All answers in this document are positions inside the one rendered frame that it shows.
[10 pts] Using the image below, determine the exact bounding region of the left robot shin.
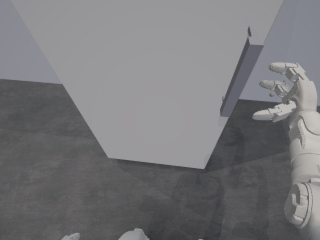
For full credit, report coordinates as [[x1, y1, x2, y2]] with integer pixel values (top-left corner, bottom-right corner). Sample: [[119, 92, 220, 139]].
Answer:
[[134, 228, 144, 233]]

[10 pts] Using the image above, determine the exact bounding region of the robot right hand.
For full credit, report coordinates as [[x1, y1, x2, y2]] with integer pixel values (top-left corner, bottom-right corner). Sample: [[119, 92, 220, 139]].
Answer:
[[252, 62, 318, 123]]

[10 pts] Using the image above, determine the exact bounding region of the right robot upper arm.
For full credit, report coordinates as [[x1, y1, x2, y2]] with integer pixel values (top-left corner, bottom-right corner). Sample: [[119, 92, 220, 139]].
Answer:
[[284, 182, 320, 240]]

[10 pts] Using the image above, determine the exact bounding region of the robot left thigh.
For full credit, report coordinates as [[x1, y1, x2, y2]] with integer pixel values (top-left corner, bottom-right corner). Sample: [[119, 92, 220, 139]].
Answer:
[[118, 230, 150, 240]]

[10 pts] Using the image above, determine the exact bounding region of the fridge door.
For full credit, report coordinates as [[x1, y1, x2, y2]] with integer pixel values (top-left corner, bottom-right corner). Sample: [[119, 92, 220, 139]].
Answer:
[[10, 0, 284, 169]]

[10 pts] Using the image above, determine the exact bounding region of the robot right forearm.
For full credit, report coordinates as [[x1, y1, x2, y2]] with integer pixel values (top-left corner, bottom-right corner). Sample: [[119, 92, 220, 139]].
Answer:
[[288, 110, 320, 187]]

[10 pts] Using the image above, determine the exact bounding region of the handle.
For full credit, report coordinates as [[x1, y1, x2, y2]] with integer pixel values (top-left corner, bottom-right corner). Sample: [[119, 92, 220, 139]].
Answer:
[[220, 25, 264, 117]]

